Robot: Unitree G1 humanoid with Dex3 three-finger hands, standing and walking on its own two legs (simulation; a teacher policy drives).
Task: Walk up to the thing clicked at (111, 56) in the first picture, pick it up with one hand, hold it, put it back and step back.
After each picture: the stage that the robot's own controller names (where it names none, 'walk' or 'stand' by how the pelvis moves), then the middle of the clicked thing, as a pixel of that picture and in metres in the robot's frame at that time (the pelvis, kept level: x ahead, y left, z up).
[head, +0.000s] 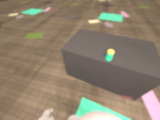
stand; (109, 55) +0.71 -0.17 -0.10
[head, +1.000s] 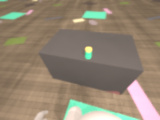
walk; (88, 53) +0.66 +0.09 -0.06
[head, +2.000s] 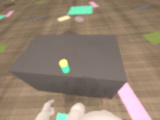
walk; (64, 66) +0.44 +0.27 -0.07
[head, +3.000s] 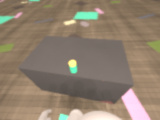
walk; (73, 66) +0.48 +0.20 -0.08
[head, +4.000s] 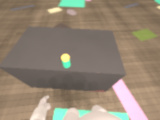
stand; (66, 61) +0.47 +0.23 -0.08
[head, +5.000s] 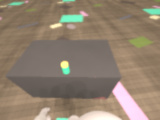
stand; (65, 67) +0.48 +0.26 -0.10
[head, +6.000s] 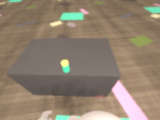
stand; (65, 66) +0.49 +0.27 -0.10
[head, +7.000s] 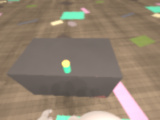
stand; (66, 66) +0.48 +0.25 -0.10
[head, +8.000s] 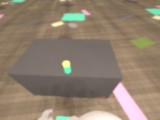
stand; (67, 67) +0.48 +0.25 -0.10
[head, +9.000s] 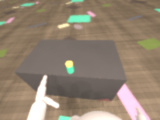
rise first; (69, 67) +0.49 +0.25 -0.10
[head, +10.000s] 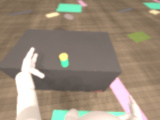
go down; (64, 60) +0.51 +0.23 -0.07
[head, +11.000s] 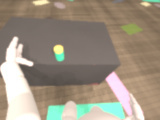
go down; (59, 53) +0.51 +0.24 -0.02
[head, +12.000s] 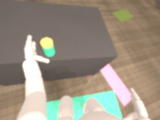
close in; (48, 47) +0.49 +0.25 +0.01
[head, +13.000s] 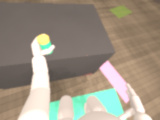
close; (45, 44) +0.52 +0.25 +0.02
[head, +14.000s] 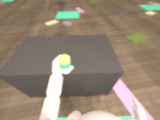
lift; (65, 64) +0.36 +0.18 +0.11
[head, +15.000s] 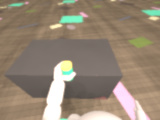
hold; (67, 71) +0.32 +0.17 +0.10
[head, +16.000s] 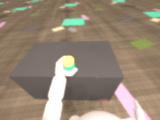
hold; (69, 66) +0.33 +0.16 +0.14
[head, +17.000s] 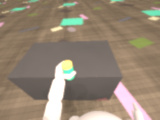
hold; (68, 70) +0.33 +0.17 +0.10
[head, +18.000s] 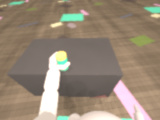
crouch; (62, 61) +0.37 +0.22 +0.13
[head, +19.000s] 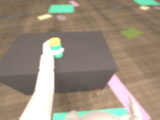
lower; (56, 48) +0.48 +0.23 +0.13
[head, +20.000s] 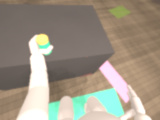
lower; (44, 45) +0.52 +0.25 +0.03
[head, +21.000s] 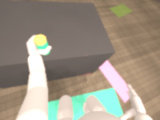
lower; (42, 45) +0.51 +0.26 +0.02
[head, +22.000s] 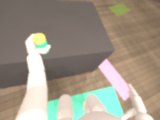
lower; (41, 44) +0.52 +0.26 +0.02
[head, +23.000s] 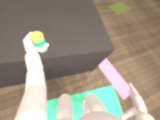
lower; (39, 42) +0.52 +0.26 +0.03
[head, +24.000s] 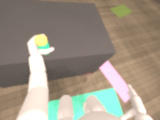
open; (43, 45) +0.51 +0.26 +0.02
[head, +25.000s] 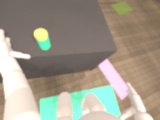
sink last; (43, 40) +0.52 +0.26 +0.02
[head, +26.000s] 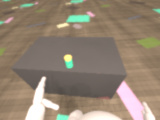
sink last; (68, 61) +0.52 +0.26 -0.04
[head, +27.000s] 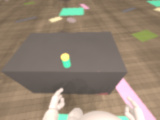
stand; (66, 60) +0.49 +0.25 -0.03
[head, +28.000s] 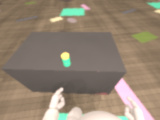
stand; (66, 59) +0.51 +0.25 -0.03
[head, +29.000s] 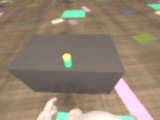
stand; (67, 60) +0.52 +0.25 -0.06
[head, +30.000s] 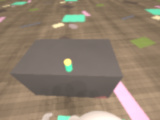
stand; (68, 65) +0.51 +0.25 -0.10
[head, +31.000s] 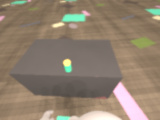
stand; (67, 66) +0.50 +0.25 -0.10
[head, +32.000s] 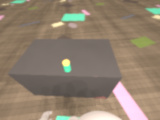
stand; (66, 66) +0.50 +0.26 -0.10
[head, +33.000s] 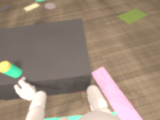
walk; (10, 69) +0.37 +0.49 +0.05
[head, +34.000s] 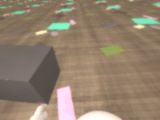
walk; out of the picture +0.47 +1.11 -0.07
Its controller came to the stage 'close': yes
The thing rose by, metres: 0.22
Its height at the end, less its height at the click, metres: +0.00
